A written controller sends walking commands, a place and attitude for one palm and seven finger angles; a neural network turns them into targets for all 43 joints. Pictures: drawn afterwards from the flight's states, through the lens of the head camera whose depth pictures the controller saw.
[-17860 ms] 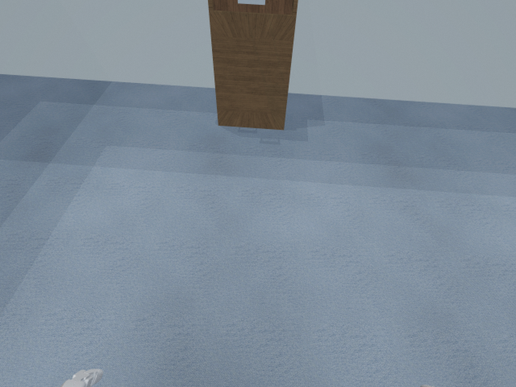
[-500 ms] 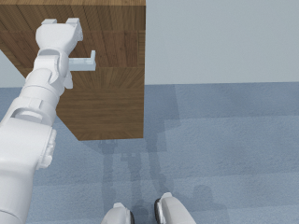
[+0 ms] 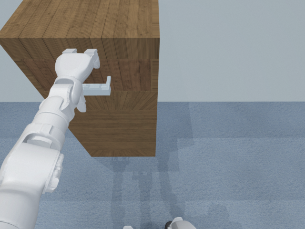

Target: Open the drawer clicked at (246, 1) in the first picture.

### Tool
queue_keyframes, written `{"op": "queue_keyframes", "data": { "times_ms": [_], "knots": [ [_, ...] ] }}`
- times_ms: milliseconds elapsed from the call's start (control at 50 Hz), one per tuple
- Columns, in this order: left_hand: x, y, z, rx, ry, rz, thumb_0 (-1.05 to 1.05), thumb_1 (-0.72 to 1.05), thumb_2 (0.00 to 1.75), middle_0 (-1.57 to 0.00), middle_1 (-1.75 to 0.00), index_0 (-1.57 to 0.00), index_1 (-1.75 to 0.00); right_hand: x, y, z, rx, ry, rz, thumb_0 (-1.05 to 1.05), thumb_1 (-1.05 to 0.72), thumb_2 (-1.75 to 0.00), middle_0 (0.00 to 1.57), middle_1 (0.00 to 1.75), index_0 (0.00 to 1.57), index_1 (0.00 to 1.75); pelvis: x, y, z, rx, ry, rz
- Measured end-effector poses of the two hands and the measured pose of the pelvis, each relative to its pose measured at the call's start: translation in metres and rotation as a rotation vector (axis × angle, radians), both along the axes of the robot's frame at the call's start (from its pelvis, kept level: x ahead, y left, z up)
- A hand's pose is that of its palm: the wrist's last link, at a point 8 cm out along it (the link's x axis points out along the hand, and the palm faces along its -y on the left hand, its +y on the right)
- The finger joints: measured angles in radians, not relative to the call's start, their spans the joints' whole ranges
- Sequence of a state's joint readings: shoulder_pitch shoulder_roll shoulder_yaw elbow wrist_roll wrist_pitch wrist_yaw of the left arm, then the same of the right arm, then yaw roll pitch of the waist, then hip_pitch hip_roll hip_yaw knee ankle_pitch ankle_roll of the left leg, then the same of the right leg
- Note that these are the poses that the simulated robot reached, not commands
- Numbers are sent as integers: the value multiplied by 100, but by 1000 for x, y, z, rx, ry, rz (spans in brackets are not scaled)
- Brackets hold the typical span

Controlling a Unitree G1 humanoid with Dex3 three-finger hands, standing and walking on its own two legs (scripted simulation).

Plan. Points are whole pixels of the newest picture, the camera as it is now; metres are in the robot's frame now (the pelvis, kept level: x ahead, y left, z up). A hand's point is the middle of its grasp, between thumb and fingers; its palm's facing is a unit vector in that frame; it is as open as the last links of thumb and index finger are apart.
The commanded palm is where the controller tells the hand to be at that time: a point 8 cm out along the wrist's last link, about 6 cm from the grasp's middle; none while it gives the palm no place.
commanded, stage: re-aim the fingers above the handle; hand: left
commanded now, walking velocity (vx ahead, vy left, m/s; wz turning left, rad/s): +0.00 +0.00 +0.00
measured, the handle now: (90, 84) +0.55 +0.17 +0.02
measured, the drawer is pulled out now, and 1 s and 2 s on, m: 0.00 0.00 0.00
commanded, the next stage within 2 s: none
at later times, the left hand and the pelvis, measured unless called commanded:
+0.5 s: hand (82, 80) +0.50 +0.17 +0.08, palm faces -0.02 -0.01 -1.00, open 13.5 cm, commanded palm +0.50 +0.18 +0.14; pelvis +0.03 -0.01 +0.01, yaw +0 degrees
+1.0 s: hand (82, 80) +0.50 +0.17 +0.08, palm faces -0.03 +0.01 -1.00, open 13.5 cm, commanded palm +0.49 +0.18 +0.14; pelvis +0.01 -0.01 +0.01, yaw +0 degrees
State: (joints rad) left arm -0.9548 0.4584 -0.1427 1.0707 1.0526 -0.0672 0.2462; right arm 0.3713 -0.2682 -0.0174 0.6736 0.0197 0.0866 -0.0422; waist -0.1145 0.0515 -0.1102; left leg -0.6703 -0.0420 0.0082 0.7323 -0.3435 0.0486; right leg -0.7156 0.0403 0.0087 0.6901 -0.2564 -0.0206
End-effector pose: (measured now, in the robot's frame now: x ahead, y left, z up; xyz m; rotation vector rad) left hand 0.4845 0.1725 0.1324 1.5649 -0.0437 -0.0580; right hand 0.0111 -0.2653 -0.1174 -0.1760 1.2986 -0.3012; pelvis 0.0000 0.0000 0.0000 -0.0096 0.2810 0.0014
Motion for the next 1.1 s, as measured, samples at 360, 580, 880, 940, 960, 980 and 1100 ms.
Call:
{"op": "queue_keyframes", "data": {
  "times_ms": [360,580,880,940,960,980,1100],
  "knots": [
    [0,0,0,-7,0,2,0,-49,30,-36,-124,-38,-122,76,-5,4,29,-86,52,0,-91,-90,21,30,20,30,25,-8,8,7,-27,0],
    [0,0,1,-1,9,5,0,-49,30,-37,-123,-37,-123,71,-11,3,28,-66,45,0,-91,-90,21,30,20,30,26,-14,8,11,-31,2],
    [0,-2,2,19,15,15,0,-49,30,-36,-122,-38,-122,36,-19,2,11,-23,14,0,-91,-90,21,30,20,30,15,-16,7,12,-27,5],
    [0,-2,2,18,18,17,0,-49,30,-36,-122,-38,-122,29,-18,2,9,-17,8,0,-91,-90,21,30,20,30,13,-16,7,12,-26,3],
    [0,-2,2,18,19,17,0,-49,30,-36,-122,-38,-122,27,-18,2,9,-16,6,0,-91,-90,21,30,20,30,12,-15,7,12,-26,2],
    [0,-2,2,16,20,16,0,-49,30,-36,-122,-38,-122,25,-18,2,8,-15,4,0,-91,-90,21,30,20,30,12,-15,7,12,-26,1],
    [-1,0,2,-5,23,17,0,-49,30,-34,-122,-38,-121,18,-15,4,6,-18,-13,0,-91,-90,21,30,20,30,10,-13,7,13,-27,-12]
  ]
}}
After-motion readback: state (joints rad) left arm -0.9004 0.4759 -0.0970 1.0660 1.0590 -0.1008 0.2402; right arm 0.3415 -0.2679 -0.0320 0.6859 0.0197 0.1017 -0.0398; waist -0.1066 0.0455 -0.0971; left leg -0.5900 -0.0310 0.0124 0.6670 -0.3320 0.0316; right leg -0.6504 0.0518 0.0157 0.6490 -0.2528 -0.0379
